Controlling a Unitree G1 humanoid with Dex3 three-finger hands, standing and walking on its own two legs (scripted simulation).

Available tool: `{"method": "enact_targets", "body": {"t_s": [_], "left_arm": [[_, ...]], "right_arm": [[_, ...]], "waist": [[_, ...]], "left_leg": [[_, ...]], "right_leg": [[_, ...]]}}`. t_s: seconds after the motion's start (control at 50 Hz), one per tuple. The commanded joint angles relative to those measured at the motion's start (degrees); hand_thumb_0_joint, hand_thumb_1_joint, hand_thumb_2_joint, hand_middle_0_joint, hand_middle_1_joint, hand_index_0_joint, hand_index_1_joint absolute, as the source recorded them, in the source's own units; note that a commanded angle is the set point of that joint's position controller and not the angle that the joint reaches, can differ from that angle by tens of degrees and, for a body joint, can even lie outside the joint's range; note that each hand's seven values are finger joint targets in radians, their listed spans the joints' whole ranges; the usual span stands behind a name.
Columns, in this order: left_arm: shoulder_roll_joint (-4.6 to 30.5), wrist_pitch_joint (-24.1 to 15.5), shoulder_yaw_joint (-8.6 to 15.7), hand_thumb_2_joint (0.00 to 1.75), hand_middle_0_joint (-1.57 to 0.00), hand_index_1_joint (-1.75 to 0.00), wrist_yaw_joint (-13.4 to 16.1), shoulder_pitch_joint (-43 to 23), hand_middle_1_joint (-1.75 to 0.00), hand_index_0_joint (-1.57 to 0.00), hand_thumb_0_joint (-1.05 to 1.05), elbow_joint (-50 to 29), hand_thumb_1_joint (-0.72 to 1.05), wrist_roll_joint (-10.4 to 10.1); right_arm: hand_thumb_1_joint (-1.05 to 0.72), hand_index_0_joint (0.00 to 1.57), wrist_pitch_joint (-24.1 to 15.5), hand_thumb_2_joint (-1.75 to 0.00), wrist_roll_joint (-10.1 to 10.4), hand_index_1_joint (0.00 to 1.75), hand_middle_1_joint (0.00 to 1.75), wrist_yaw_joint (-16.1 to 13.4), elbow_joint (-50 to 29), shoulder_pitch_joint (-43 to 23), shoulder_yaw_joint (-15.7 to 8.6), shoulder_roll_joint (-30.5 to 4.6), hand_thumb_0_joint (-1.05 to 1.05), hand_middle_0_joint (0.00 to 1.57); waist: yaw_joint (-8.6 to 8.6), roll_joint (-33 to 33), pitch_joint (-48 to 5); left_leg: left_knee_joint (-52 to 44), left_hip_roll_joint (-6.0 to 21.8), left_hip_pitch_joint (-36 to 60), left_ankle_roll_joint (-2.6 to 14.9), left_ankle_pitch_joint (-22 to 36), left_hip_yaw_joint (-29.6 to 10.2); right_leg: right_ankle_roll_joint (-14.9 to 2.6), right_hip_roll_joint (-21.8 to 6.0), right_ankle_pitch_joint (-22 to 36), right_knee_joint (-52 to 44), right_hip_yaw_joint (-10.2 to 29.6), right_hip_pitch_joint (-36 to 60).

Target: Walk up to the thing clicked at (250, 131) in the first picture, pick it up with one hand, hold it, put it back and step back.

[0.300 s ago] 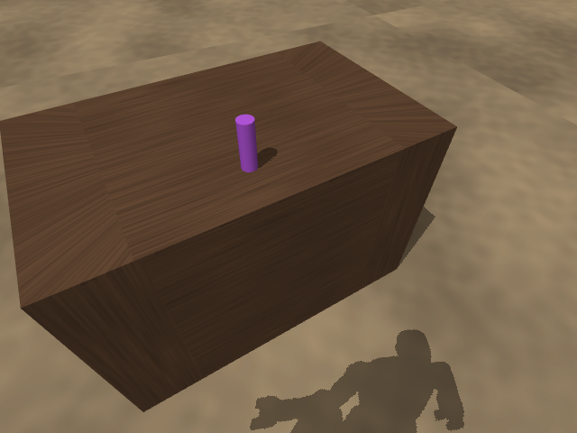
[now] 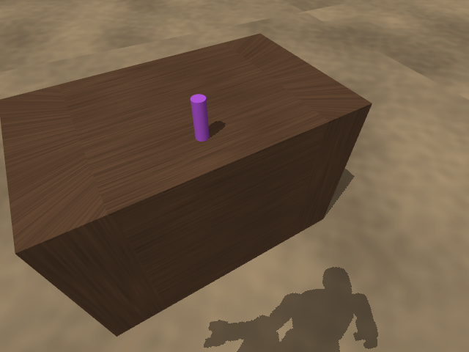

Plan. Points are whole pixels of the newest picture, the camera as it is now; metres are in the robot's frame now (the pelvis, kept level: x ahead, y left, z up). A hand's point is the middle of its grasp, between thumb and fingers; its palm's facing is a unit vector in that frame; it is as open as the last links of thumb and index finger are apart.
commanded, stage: stand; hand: right
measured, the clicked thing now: (200, 118) +0.73 +0.11 -0.02
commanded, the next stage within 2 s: walk up in 0.82 s
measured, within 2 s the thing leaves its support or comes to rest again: neither
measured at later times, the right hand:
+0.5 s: hand out of the picture +0.08 -0.25 -0.16, palm faces -0.03 +0.94 -0.33, open 7.3 cm
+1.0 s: hand out of the picture +0.09 -0.26 -0.15, palm faces -0.15 +0.92 -0.36, open 7.3 cm
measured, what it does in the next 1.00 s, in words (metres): lifts its left foot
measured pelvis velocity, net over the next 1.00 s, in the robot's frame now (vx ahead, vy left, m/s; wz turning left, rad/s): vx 0.02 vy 0.01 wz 0.12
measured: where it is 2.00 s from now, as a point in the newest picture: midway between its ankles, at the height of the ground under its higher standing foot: outside the picture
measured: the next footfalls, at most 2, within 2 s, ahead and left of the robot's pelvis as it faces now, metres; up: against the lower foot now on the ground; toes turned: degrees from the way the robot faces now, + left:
left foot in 1.14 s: +0.14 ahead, +0.23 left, +0.00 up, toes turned +16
right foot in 1.58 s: +0.35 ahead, -0.05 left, +0.00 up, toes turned +20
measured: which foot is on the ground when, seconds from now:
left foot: down 0.00-0.86, up 0.88-1.00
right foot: down 0.00-1.00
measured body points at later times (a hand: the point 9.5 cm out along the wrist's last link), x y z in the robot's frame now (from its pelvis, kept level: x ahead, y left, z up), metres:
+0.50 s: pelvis +0.00 +0.00 +0.00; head +0.01 -0.01 +0.45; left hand +0.08 +0.30 -0.13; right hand +0.08 -0.30 -0.13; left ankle +0.00 +0.13 -0.75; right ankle +0.00 -0.12 -0.75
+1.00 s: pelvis +0.02 +0.01 +0.00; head +0.02 +0.02 +0.44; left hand +0.06 +0.34 -0.13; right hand +0.10 -0.30 -0.12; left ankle +0.03 +0.14 -0.71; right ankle +0.00 -0.12 -0.75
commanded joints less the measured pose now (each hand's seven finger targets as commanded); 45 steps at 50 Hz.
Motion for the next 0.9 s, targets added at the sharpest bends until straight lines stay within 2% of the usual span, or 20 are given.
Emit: {"method": "enact_targets", "body": {"t_s": [0.0, 0.34, 0.56, 0.78, 0.8, 0.82, 0.84, 0.86, 0.88], "left_arm": [[11.6, -1.4, 2.4, 0.90, -0.20, -0.30, 0.9, -1.7, -0.30, -0.20, 0.00, -3.2, 0.90, 0.0], [11.9, -1.4, 2.6, 0.90, -0.20, -0.30, 1.0, -1.6, -0.30, -0.20, 0.00, -3.4, 0.90, 0.0], [12.4, -1.5, 2.7, 0.90, -0.20, -0.30, 1.1, -1.4, -0.30, -0.20, 0.00, -3.4, 0.90, 0.2], [12.5, -1.4, 2.7, 0.90, -0.20, -0.30, 1.0, -1.1, -0.30, -0.20, 0.00, -3.2, 0.90, 0.1], [18.4, -2.3, 7.4, 0.90, -0.20, -0.30, 0.1, 2.1, -0.30, -0.20, 0.00, -6.6, 0.90, 0.5], [18.5, -2.2, 8.1, 0.90, -0.20, -0.30, 0.0, 5.8, -0.30, -0.20, 0.00, -6.1, 0.90, 1.4], [20.4, -2.4, 9.4, 0.90, -0.20, -0.30, 0.1, 7.6, -0.30, -0.20, 0.00, -6.2, 0.90, 1.9], [21.4, -2.6, 10.0, 0.90, -0.20, -0.30, 0.1, 8.0, -0.30, -0.20, 0.00, -8.7, 0.90, 2.4], [20.1, -2.7, 10.0, 0.90, -0.20, -0.30, 0.0, 4.8, -0.30, -0.20, 0.00, -10.9, 0.90, 2.3]], "right_arm": [[-0.90, 0.20, -1.3, -0.90, 0.4, 0.30, 0.30, -1.1, -3.1, -1.8, -2.1, -12.0, 0.00, 0.20], [-0.90, 0.20, -1.1, -0.90, 0.3, 0.30, 0.30, -1.0, -3.1, -1.3, -2.0, -11.9, 0.00, 0.20], [-0.90, 0.20, -1.1, -0.90, 0.3, 0.30, 0.30, -1.0, -3.3, -1.4, -2.2, -12.1, 0.00, 0.20], [-0.90, 0.20, -1.3, -0.90, 0.3, 0.30, 0.30, -1.0, -3.2, -1.2, -2.0, -11.8, 0.00, 0.20], [-0.90, 0.20, -0.7, -0.90, 0.1, 0.30, 0.30, 0.4, -6.8, 2.0, -5.0, -16.0, 0.00, 0.20], [-0.90, 0.20, -0.2, -0.90, -0.5, 0.30, 0.30, 1.0, -8.8, -1.3, -5.0, -14.7, 0.00, 0.20], [-0.90, 0.20, 0.4, -0.90, -0.8, 0.30, 0.30, 1.3, -10.7, -3.4, -4.9, -13.2, 0.00, 0.20], [-0.90, 0.20, 0.6, -0.90, -1.6, 0.30, 0.30, 1.7, -12.8, -5.1, -5.1, -13.8, 0.00, 0.20], [-0.90, 0.20, 0.6, -0.90, -1.9, 0.30, 0.30, 2.0, -13.5, -3.5, -5.9, -14.3, 0.00, 0.20]], "waist": [[0.32, 0.2, -6.0], [0.15, 0.2, -5.1], [0.14, -0.4, -5.8], [0.34, -0.1, -4.0], [2.73, -0.6, -7.3], [5.10, -3.1, -2.8], [6.42, -10.8, -0.4], [7.31, -11.0, 0.8], [5.75, -8.0, 3.4]], "left_leg": [[-2.0, 6.7, 1.3, 2.04, 10.7, -4.7], [-2.6, 6.6, 0.9, 1.79, 8.2, -4.6], [-2.5, 6.7, 1.9, 1.94, 8.9, -4.5], [-3.7, 6.6, 1.1, 1.74, 8.1, -5.0], [3.3, 2.8, -8.8, 5.66, -9.4, -7.3], [7.2, 1.0, -22.7, 4.80, -19.0, -5.1], [20.1, -1.0, -29.9, 3.22, -14.6, 0.8], [30.0, 1.8, -32.2, 2.82, -15.9, -0.4], [33.8, 4.5, -31.9, 1.83, -14.9, -1.7]], "right_leg": [[-1.69, -6.9, 10.8, -2.7, 5.7, 2.4], [-1.68, -7.0, 9.2, -4.1, 6.0, 2.0], [-1.68, -7.0, 10.0, -4.0, 5.8, 2.4], [-1.62, -6.7, 8.4, -4.3, 5.8, 1.4], [-2.37, -3.4, -15.6, 1.3, 1.6, 10.8], [-4.88, -6.8, -25.2, -1.6, 6.9, 15.7], [-8.13, -16.0, -30.9, -9.8, 15.9, 16.6], [-13.44, -24.6, -31.5, -14.0, 22.3, 11.3], [-14.85, -26.8, -29.8, -14.2, 21.9, 5.9]]}}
